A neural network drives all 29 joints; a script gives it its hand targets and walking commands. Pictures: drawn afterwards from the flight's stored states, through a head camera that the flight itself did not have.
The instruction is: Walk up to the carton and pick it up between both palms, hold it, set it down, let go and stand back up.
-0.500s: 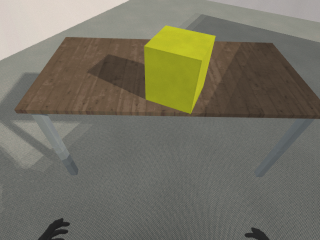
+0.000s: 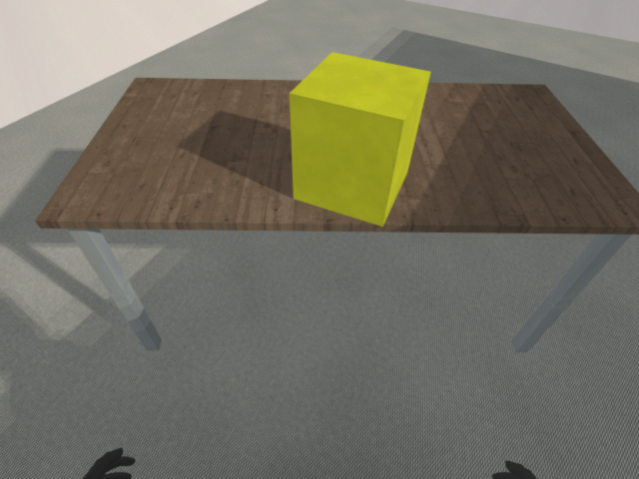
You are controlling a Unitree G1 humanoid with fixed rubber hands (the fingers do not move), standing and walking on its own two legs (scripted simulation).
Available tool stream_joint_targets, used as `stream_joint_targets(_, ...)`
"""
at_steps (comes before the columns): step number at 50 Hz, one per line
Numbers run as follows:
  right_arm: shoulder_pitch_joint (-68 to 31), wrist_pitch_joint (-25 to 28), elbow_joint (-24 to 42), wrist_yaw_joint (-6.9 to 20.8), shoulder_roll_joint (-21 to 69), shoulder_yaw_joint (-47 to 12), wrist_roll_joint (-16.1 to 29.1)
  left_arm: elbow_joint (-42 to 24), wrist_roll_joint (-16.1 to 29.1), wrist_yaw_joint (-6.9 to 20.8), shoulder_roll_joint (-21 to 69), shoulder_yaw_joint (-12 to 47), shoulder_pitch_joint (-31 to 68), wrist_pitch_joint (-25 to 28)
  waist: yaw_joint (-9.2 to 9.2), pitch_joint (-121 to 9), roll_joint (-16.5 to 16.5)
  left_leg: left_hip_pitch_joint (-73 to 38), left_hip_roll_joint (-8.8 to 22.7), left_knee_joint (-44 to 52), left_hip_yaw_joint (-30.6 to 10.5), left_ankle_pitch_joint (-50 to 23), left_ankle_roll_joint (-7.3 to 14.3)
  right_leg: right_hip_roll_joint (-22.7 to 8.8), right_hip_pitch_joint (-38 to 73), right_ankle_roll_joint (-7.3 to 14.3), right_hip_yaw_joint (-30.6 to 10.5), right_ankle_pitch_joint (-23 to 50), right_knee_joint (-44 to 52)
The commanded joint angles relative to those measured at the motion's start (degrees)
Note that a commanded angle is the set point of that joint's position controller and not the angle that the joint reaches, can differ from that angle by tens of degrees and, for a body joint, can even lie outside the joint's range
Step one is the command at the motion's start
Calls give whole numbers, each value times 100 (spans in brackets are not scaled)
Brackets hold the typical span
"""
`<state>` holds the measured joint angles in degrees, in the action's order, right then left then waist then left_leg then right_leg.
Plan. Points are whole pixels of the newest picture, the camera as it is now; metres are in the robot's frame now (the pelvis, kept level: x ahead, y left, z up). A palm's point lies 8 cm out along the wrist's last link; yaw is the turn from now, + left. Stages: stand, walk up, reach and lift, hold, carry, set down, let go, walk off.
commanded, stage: stand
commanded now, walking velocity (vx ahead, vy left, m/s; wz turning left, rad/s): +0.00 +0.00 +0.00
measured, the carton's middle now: (357, 139) +0.76 -0.09 +0.02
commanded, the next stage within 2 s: none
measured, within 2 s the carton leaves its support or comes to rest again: neither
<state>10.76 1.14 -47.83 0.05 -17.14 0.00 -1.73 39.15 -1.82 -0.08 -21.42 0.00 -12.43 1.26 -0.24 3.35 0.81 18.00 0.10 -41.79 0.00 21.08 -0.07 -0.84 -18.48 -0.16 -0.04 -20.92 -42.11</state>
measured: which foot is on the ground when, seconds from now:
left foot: down 0.00-1.00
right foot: down 0.00-1.00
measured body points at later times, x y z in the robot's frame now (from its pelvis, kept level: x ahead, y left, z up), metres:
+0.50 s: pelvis +0.00 +0.00 +0.01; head +0.01 +0.01 +0.45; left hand +0.13 +0.29 -0.09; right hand +0.10 -0.28 -0.11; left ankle +0.02 +0.12 -0.71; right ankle +0.02 -0.12 -0.71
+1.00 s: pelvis -0.01 +0.00 +0.01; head +0.00 +0.01 +0.46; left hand +0.12 +0.30 -0.09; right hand +0.10 -0.27 -0.11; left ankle +0.02 +0.12 -0.71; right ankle +0.02 -0.12 -0.71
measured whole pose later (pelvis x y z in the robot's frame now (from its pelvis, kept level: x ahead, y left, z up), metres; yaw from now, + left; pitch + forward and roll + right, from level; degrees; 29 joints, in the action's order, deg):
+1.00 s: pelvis -0.01 +0.00 +0.01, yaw +0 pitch -2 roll +0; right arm 8.9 1.2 -52.0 0.1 -17.2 0.0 -1.5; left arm 43.6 -1.8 -0.1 -21.4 0.0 -12.0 2.0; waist -0.2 2.6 0.6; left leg 18.0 0.1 -37.3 0.0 17.8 0.0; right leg -0.8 -18.2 -0.4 0.0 -17.3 -37.1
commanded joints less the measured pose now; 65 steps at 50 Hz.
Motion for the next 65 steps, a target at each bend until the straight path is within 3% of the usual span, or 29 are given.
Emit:
stream_joint_targets(1,-423,120,116,24,-1401,416,108,152,124,-56,-1134,-305,369,167,3,-310,17,-295,404,957,-457,-713,360,-570,-107,440,-842,654,1401)
stream_joint_targets(4,-456,92,129,-14,-1422,430,76,145,42,-49,-1125,-326,518,188,-54,-412,101,-347,499,1228,-563,-320,395,-489,-48,411,-791,320,1418)
stream_joint_targets(7,-557,138,120,-34,-1506,407,111,156,126,-10,-955,-303,385,156,76,-259,-412,119,557,1403,-857,-144,453,-431,141,397,-687,116,1305)
stream_joint_targets(9,-643,151,106,35,-1411,429,67,158,115,-5,-1134,-326,385,193,43,-213,31,209,476,1337,-688,-57,359,-483,211,393,-758,464,1348)
stream_joint_targets(12,-503,120,17,31,-1404,390,117,192,94,-72,-1216,-358,506,163,22,-340,-242,4,462,1308,-704,-342,390,-598,269,463,-822,465,1517)
stream_joint_targets(16,-390,126,-4,42,-1385,384,115,242,86,-82,-1098,-319,485,213,5,-307,102,-153,399,1181,-517,-772,362,-535,178,404,-722,728,1399)
stream_joint_targets(18,-660,142,61,50,-1474,435,91,247,121,-33,-1086,-296,369,213,-9,-382,-280,-222,511,1355,-655,-736,386,-484,37,376,-721,663,1425)
stream_joint_targets(22,-637,161,-78,11,-1444,356,75,283,136,-14,-941,-277,443,227,146,-410,-257,9,542,1338,-727,-726,452,-510,412,379,-624,1090,1222)
stream_joint_targets(24,-517,168,-5,7,-1393,384,91,278,138,-56,-1067,-272,431,197,28,-452,-335,-183,513,1322,-675,-811,370,-579,381,412,-765,1085,1377)
stream_joint_targets(26,-300,142,-118,43,-1439,352,94,362,123,-62,-1104,-310,421,172,57,-823,-241,-351,544,1334,-598,-1182,334,-514,615,364,-480,1347,1204)
stream_joint_targets(27,-524,139,-81,14,-1354,418,140,321,111,-90,-1091,-286,420,194,-53,-820,4,-437,532,1246,-628,-1100,314,-467,343,358,-574,1209,1291)
stream_joint_targets(32,-358,156,-133,2,-1431,370,106,429,160,-68,-1009,-235,307,219,-32,-574,66,-427,498,1306,-553,-1184,308,-576,338,356,-654,1321,1423)
stream_joint_targets(33,-494,170,-178,52,-1364,343,116,430,57,-82,-1102,-268,541,218,-86,-569,-321,-395,469,1389,-534,-1204,285,-585,357,366,-634,1324,1409)
stream_joint_targets(34,-495,176,-119,12,-1318,348,104,438,173,-76,-1092,-287,296,154,3,-662,-350,-401,569,1451,-590,-1206,343,-543,501,366,-580,1131,1355)
stream_joint_targets(35,-498,167,-232,34,-1545,354,79,408,213,-48,-980,-293,212,145,155,-720,-216,-329,689,1584,-800,-1158,406,-424,520,322,-479,1086,1257)
stream_joint_targets(38,-607,193,-184,37,-1534,386,83,506,172,-29,-902,-224,274,192,124,-785,20,-351,619,1439,-636,-1031,405,-510,592,380,-642,1174,1387)
stream_joint_targets(40,-754,153,-133,27,-1569,427,123,485,145,-18,-946,-207,242,160,142,-806,-475,-259,597,1419,-658,-1082,332,-584,570,375,-635,1357,1337)
stream_joint_targets(41,-699,163,-191,26,-1278,333,102,523,171,-52,-1161,-278,430,166,51,-497,-120,-107,580,1604,-704,-900,353,-475,495,344,-511,1029,1371)
stream_joint_targets(42,-627,146,-143,27,-1333,354,111,467,135,-36,-1036,-277,357,214,117,-743,-326,-229,567,1507,-685,-860,353,-488,567,358,-572,896,1439)
stream_joint_targets(43,-638,122,-300,5,-1421,362,157,505,97,-55,-1201,-316,513,207,-2,-721,-99,-292,600,1418,-607,-910,328,-537,549,355,-569,1129,1503)
stream_joint_targets(45,-663,118,-229,17,-1381,341,128,618,145,-23,-948,-220,209,230,135,-757,-189,-332,542,1417,-588,-989,384,-649,597,386,-740,1315,1481)
stream_joint_targets(46,-609,107,-220,10,-1432,364,156,549,118,-42,-1074,-246,418,270,-13,-855,176,-429,478,1298,-493,-950,303,-667,456,393,-787,1337,1514)
stream_joint_targets(48,-582,96,-359,38,-1494,389,151,633,126,-40,-1000,-229,336,250,23,-807,-115,-504,540,1362,-650,-1011,408,-571,440,338,-739,1359,1496)
stream_joint_targets(50,-466,102,-382,53,-1586,429,121,633,122,-38,-1099,-278,397,207,-35,-648,-46,-455,492,1379,-444,-876,327,-630,363,384,-663,1259,1576)
stream_joint_targets(55,-592,102,-430,30,-1488,360,135,612,100,-50,-1028,-266,526,207,-1,-492,-7,-256,629,1750,-780,-174,372,-541,289,339,-698,337,1773)
stream_joint_targets(56,-588,98,-475,60,-1366,363,131,615,71,-17,-1111,-237,490,207,-8,-630,-278,-245,537,1638,-605,-223,323,-511,395,313,-638,444,1721)
stream_joint_targets(59,-559,136,-484,93,-1360,366,98,762,79,-26,-1127,-235,396,254,11,-608,-305,-358,490,1619,-521,-417,327,-620,351,342,-737,580,1805)
stream_joint_targets(61,-512,148,-535,71,-1397,331,120,684,139,7,-1152,-229,395,249,23,-570,49,-292,572,1711,-741,-564,333,-562,521,322,-616,937,1711)
stream_joint_targets(65,-642,165,-496,37,-1416,341,106,756,111,-53,-1041,-224,464,206,-25,-737,-430,-439,618,1771,-701,-873,342,-536,635,332,-599,1108,1672)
